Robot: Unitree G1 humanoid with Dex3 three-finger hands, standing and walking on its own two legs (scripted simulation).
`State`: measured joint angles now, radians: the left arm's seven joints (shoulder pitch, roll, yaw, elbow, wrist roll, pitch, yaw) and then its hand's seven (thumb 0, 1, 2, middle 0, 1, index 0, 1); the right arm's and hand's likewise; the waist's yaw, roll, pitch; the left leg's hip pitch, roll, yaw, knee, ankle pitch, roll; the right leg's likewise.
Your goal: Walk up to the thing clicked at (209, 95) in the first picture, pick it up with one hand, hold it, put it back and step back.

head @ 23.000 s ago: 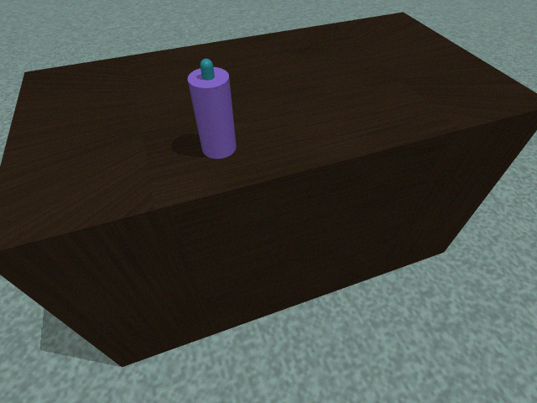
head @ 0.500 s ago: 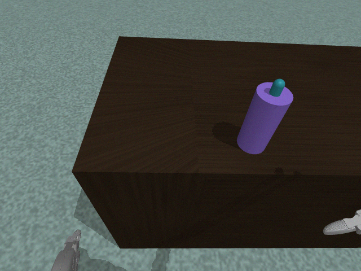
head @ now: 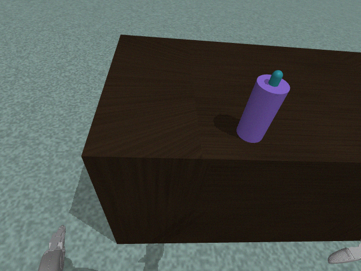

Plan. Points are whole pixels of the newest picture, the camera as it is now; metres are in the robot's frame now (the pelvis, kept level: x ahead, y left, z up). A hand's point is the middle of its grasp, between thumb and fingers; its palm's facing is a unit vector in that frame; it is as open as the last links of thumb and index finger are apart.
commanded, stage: sink last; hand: right
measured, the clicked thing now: (262, 106) +0.50 -0.21 +0.11
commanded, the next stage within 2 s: home in 0.04 s
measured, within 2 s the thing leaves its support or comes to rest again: neither
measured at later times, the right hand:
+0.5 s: hand (310, 220) +0.21 -0.24 +0.06, palm faces +0.23 +0.92 -0.32, open 17.2 cm
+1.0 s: hand (258, 241) +0.21 -0.19 -0.08, palm faces +0.09 +0.97 -0.25, open 17.3 cm
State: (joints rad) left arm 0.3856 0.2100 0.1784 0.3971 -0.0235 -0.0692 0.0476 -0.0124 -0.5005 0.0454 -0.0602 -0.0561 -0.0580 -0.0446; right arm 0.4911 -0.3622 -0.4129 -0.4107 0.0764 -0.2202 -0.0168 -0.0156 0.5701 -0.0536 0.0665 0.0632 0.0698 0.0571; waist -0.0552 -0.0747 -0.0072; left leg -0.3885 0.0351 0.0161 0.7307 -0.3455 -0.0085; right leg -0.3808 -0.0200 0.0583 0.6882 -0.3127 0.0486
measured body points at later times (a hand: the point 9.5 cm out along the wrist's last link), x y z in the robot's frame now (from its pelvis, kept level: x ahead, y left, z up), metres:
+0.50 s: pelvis +0.02 -0.02 +0.01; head +0.04 -0.01 +0.46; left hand +0.19 +0.20 -0.07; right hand +0.19 -0.29 +0.08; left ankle +0.03 +0.12 -0.72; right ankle +0.03 -0.16 -0.72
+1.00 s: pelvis +0.04 -0.01 -0.01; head +0.07 -0.01 +0.44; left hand +0.19 +0.23 -0.10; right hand +0.21 -0.24 -0.06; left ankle +0.03 +0.12 -0.72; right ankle +0.03 -0.16 -0.72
